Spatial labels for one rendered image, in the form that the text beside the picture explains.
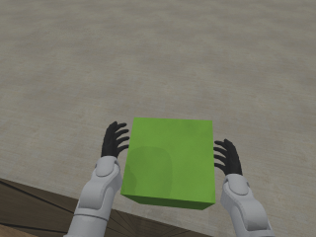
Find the right robot hand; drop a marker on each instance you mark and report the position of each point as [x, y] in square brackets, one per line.
[231, 162]

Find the left robot hand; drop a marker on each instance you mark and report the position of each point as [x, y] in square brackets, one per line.
[111, 143]

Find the carton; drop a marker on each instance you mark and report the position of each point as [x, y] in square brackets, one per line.
[170, 162]

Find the right robot forearm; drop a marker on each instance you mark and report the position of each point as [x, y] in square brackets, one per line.
[248, 216]

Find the left robot forearm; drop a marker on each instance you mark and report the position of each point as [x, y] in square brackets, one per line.
[95, 203]

